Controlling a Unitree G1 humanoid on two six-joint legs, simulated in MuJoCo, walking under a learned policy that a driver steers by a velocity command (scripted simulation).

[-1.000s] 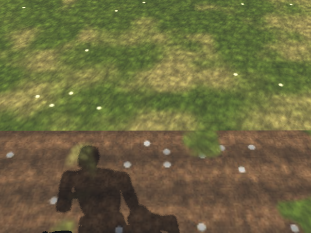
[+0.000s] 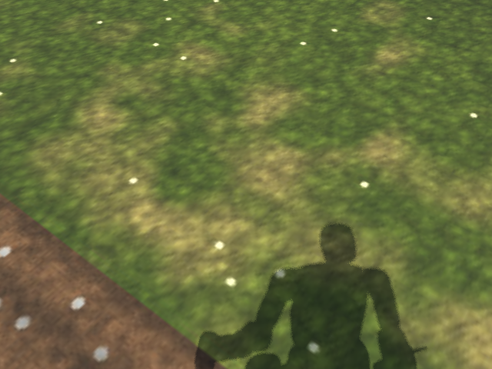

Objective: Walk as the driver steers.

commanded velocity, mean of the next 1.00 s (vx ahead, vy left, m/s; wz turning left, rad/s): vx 0.24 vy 0.00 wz -0.88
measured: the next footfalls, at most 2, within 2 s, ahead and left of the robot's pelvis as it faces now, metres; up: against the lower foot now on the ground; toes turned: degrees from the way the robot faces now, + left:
right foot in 0.22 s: +0.41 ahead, -0.13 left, +0.00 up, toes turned -10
left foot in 0.72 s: +0.60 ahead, -0.03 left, +0.00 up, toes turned -51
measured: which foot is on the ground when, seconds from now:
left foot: down 0.00-0.22, up 0.24-0.70, down 0.72-1.00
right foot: up 0.00-0.20, down 0.22-0.72, up 0.74-1.00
